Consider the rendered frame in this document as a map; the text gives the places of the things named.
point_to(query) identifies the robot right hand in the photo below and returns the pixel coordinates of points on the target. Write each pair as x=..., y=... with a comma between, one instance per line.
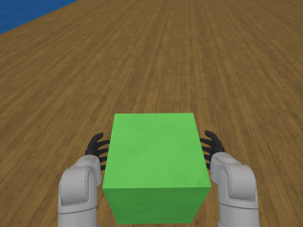
x=216, y=146

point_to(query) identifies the left robot forearm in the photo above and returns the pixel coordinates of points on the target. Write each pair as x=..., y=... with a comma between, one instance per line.
x=78, y=193

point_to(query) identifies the robot left hand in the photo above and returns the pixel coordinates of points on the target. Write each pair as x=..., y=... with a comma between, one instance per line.
x=93, y=148

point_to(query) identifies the right robot forearm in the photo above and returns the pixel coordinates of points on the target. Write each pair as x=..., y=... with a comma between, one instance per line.
x=237, y=191

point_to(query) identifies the carton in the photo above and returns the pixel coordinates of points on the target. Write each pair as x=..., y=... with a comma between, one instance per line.
x=155, y=170

